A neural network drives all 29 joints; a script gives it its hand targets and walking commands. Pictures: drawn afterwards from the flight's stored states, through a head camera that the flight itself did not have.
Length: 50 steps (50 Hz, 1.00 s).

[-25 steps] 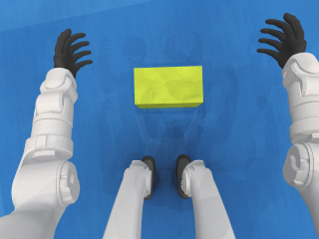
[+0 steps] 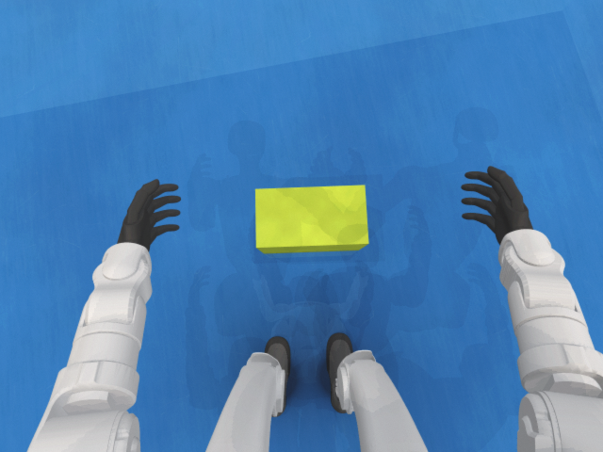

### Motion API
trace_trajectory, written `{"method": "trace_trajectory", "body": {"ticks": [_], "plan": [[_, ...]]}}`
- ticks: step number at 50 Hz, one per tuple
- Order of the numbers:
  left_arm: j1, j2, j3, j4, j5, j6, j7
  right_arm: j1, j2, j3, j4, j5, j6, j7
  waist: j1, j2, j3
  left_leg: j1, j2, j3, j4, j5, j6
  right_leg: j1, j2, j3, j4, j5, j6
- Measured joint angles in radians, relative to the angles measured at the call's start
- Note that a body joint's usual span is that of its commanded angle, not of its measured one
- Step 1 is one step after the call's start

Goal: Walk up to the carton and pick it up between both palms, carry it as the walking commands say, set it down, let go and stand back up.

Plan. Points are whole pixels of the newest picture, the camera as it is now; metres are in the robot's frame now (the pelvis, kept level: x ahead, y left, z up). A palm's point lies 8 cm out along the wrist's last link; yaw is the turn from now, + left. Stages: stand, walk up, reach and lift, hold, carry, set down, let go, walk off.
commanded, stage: let go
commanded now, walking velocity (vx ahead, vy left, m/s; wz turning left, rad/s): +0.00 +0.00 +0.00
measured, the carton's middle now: (310, 221) +0.48 -0.01 -0.62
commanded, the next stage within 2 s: stand in 0.96 s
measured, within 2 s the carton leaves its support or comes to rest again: neither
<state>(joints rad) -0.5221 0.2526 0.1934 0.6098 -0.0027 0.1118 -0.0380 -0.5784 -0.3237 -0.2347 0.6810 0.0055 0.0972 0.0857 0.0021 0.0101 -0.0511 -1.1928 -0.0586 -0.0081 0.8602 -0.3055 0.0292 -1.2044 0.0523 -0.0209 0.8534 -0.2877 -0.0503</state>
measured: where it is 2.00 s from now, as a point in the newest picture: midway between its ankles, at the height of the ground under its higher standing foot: (308, 387)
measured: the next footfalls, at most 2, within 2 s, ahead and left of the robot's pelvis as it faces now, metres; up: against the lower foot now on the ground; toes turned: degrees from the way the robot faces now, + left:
none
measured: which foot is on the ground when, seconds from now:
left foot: down 0.00-1.00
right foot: down 0.00-1.00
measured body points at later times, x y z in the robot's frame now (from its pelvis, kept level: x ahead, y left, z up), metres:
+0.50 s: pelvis +0.05 +0.01 +0.07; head +0.10 +0.01 +0.51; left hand +0.23 +0.25 -0.01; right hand +0.24 -0.22 -0.02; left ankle +0.02 +0.10 -0.67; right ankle +0.03 -0.08 -0.67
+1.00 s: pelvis +0.04 +0.01 +0.07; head +0.04 +0.01 +0.51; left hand +0.21 +0.26 -0.01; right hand +0.20 -0.23 -0.02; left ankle +0.02 +0.10 -0.67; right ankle +0.03 -0.08 -0.67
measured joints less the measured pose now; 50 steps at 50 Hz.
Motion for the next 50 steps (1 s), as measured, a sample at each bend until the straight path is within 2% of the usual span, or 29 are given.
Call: {"method": "trace_trajectory", "body": {"ticks": [4,13,25,33,42,48,50], "plan": [[0.14,-0.01,-0.03,-0.031,-0.013,-0.019,-0.012,0.151,0.027,0.03,-0.057,0.009,-0.018,-0.002,-0.001,0.006,-0.004,0.139,0.002,-0.004,-0.068,0.004,0.003,0.142,0.003,0.003,-0.074,0.007,0.004],[0.389,-0.031,-0.1,-0.037,-0.006,-0.07,-0.008,0.409,0.073,0.094,-0.084,-0.008,-0.067,-0.013,-0.002,0.009,-0.004,0.454,-0.002,-0.014,-0.187,0.001,0.011,0.463,0.0,0.006,-0.2,0.004,0.01],[0.74,-0.051,-0.15,-0.178,-0.006,-0.075,0.0,0.753,0.11,0.18,-0.211,0.001,-0.066,-0.018,-0.004,0.01,0.069,0.891,-0.003,-0.018,-0.371,0.027,0.02,0.902,-0.001,0.019,-0.391,0.034,0.018],[0.768,-0.047,-0.162,-0.211,0.0,0.007,-0.021,0.797,0.104,0.193,-0.245,-0.002,0.017,-0.008,0.001,0.003,0.125,1.056,-0.003,-0.003,-0.408,0.029,0.025,1.055,-0.001,0.037,-0.411,0.033,0.018],[0.745,-0.045,-0.158,-0.215,0.013,0.065,-0.031,0.793,0.102,0.189,-0.263,-0.016,0.071,-0.009,0.005,0.004,0.17,1.123,-0.002,0.008,-0.403,0.02,0.026,1.114,0.001,0.047,-0.394,0.023,0.019],[0.754,-0.045,-0.151,-0.23,0.016,0.107,-0.011,0.806,0.099,0.195,-0.251,-0.01,0.062,-0.026,0.008,0.008,0.162,1.113,0.0,0.005,-0.386,0.011,0.026,1.108,0.003,0.043,-0.384,0.016,0.019],[0.745,-0.026,-0.156,-0.173,0.023,0.065,0.014,0.798,0.089,0.203,-0.194,-0.029,0.031,-0.051,0.009,0.004,0.126,1.082,-0.002,0.003,-0.376,0.008,0.022,1.076,0.001,0.041,-0.371,0.01,0.019]]}}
